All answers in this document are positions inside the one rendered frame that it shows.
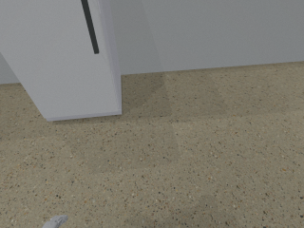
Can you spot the robot left hand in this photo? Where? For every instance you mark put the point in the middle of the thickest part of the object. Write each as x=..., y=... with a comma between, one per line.
x=56, y=221

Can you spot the handle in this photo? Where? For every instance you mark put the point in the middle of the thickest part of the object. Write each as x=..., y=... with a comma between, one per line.
x=90, y=26

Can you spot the fridge door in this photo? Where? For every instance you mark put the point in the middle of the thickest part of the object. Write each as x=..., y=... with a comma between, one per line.
x=48, y=47

